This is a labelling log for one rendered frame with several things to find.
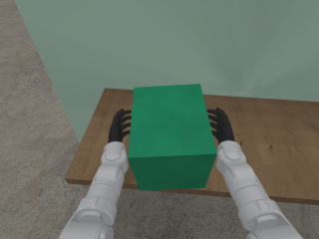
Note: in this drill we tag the left robot upper arm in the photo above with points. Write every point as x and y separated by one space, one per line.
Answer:
88 230

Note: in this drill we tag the robot left forearm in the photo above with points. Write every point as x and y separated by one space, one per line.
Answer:
100 203

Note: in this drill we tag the left robot hand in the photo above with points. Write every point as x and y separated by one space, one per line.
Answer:
116 132

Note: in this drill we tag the table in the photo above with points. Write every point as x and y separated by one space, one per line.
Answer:
279 138

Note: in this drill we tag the right robot hand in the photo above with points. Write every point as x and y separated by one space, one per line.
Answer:
223 127

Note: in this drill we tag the right robot upper arm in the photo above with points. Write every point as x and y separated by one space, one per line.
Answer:
275 232

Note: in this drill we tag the robot right forearm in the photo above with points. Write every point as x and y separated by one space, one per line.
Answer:
255 209

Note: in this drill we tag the carton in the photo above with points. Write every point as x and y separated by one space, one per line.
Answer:
171 142

